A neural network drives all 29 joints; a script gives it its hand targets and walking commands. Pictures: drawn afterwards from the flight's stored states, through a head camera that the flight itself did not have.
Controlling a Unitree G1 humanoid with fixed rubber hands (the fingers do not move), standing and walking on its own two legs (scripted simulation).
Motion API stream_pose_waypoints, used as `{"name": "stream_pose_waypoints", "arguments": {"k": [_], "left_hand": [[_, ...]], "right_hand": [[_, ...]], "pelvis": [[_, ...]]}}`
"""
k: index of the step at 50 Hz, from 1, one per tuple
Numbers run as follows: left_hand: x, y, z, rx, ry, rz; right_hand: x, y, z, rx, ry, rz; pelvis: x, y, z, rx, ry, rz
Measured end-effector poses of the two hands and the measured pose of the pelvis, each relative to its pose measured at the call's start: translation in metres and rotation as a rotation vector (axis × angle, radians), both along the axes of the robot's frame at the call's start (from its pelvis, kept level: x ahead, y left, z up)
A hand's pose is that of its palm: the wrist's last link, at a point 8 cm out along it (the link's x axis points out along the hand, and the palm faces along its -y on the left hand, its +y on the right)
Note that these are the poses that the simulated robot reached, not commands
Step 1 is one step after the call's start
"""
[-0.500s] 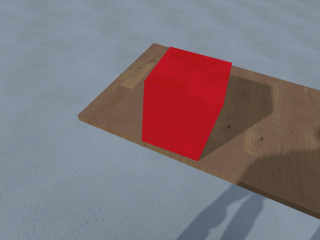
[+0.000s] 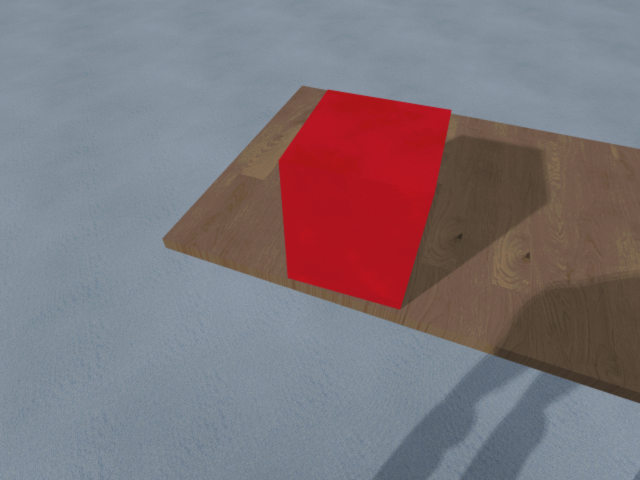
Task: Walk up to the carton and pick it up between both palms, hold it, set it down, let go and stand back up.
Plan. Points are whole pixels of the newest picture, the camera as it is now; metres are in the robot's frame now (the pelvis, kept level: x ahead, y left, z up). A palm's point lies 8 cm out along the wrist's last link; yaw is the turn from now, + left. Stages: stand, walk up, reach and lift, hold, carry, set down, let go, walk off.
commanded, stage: walk up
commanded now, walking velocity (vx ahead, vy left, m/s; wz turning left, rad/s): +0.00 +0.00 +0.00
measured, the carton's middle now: (364, 199) +0.54 -0.06 +0.05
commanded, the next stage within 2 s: none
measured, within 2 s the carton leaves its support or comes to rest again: neither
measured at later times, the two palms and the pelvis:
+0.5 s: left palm out of the picture +0.03 +0.17 -0.14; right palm out of the picture -0.01 -0.30 -0.17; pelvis +0.02 -0.06 -0.01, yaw +0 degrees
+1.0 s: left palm out of the picture +0.03 +0.13 -0.15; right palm out of the picture +0.01 -0.30 -0.16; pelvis +0.04 -0.08 -0.01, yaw -1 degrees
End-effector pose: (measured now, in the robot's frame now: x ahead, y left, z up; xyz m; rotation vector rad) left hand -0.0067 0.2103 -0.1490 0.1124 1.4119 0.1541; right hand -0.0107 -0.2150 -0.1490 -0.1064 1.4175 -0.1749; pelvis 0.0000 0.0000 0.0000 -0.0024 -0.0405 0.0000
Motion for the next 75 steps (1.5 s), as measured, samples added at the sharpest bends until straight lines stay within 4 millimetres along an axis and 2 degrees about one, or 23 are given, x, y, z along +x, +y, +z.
{"name": "stream_pose_waypoints", "arguments": {"k": [4, 9, 12, 16, 19, 21, 24, 29, 32, 39, 47, 56, 58, 61, 65, 67, 70, 72, 75], "left_hand": [[-0.007, 0.0, -0.001, -0.002, 0.018, 0.002], [-0.013, 0.001, -0.002, -0.003, 0.04, 0.004], [-0.013, 0.009, -0.004, 0.017, 0.074, -0.025], [0.007, 0.012, -0.005, 0.047, 0.036, -0.053], [0.027, 0.001, 0.002, 0.047, -0.053, -0.034], [0.036, -0.008, 0.005, 0.063, -0.1, -0.019], [0.036, -0.03, 0.005, 0.089, -0.1, -0.015], [0.033, -0.072, 0.009, 0.042, -0.051, -0.045], [0.036, -0.077, 0.006, 0.039, -0.036, -0.038], [0.044, -0.082, 0.004, 0.03, -0.039, -0.014], [0.04, -0.084, 0.002, 0.019, -0.007, -0.015], [0.026, -0.072, 0.003, 0.044, 0.048, 0.001], [0.01, -0.057, 0.012, 0.082, 0.1, 0.006], [-0.015, -0.023, 0.03, 0.148, 0.205, 0.01], [-0.025, 0.021, 0.042, 0.201, 0.272, -0.001], [-0.019, 0.038, 0.036, 0.2, 0.281, -0.008], [0.003, 0.057, 0.008, 0.155, 0.254, -0.027], [0.027, 0.059, -0.005, 0.12, 0.195, -0.03], [0.065, 0.052, -0.014, 0.065, 0.101, -0.033]], "right_hand": [[-0.011, 0.004, -0.001, 0.007, 0.027, -0.004], [-0.015, 0.009, -0.001, 0.015, 0.031, -0.009], [-0.017, -0.005, 0.002, -0.034, 0.01, -0.048], [-0.026, -0.037, 0.009, -0.097, 0.019, -0.073], [-0.029, -0.058, 0.005, -0.093, 0.055, -0.066], [-0.023, -0.069, -0.005, -0.073, 0.063, -0.052], [-0.004, -0.08, -0.02, -0.034, 0.039, -0.034], [0.026, -0.077, -0.021, 0.023, -0.019, -0.031], [0.033, -0.074, -0.02, 0.035, -0.023, -0.025], [0.03, -0.082, -0.01, 0.014, 0.018, -0.021], [0.024, -0.082, -0.008, 0.009, 0.045, -0.03], [0.031, -0.076, -0.009, 0.01, 0.062, -0.008], [0.038, -0.08, -0.01, 0.0, 0.056, -0.011], [0.056, -0.08, -0.011, -0.012, 0.007, -0.034], [0.086, -0.068, -0.012, -0.03, -0.072, -0.044], [0.102, -0.054, -0.011, -0.033, -0.119, -0.05], [0.112, -0.03, -0.012, -0.057, -0.151, -0.041], [0.108, -0.014, -0.008, -0.057, -0.126, -0.033], [0.1, 0.007, -0.003, -0.039, -0.081, -0.032]], "pelvis": [[-0.001, 0.0, 0.0, 0.0, -0.001, 0.001], [-0.001, 0.0, -0.001, 0.001, 0.003, -0.001], [-0.003, -0.006, -0.003, -0.008, 0.02, -0.007], [-0.006, -0.022, -0.004, -0.004, 0.038, -0.013], [0.002, -0.034, -0.005, -0.004, 0.043, -0.014], [0.009, -0.043, -0.009, 0.004, 0.039, -0.015], [0.014, -0.057, -0.015, -0.003, 0.024, -0.008], [0.022, -0.069, -0.008, -0.012, 0.032, -0.017], [0.024, -0.075, -0.008, -0.02, 0.031, -0.021], [0.032, -0.085, -0.003, -0.005, 0.026, -0.024], [0.036, -0.086, -0.003, -0.007, 0.019, -0.028], [0.042, -0.077, -0.004, 0.0, 0.029, -0.052], [0.043, -0.067, -0.003, 0.014, 0.041, -0.085], [0.047, -0.049, 0.0, 0.026, 0.055, -0.103], [0.053, -0.023, -0.003, 0.019, 0.057, -0.121], [0.058, -0.011, -0.007, 0.003, 0.049, -0.112], [0.068, 0.006, -0.019, 0.004, 0.024, -0.095], [0.073, 0.012, -0.02, 0.018, 0.02, -0.103], [0.079, 0.017, -0.015, 0.011, 0.018, -0.091]]}}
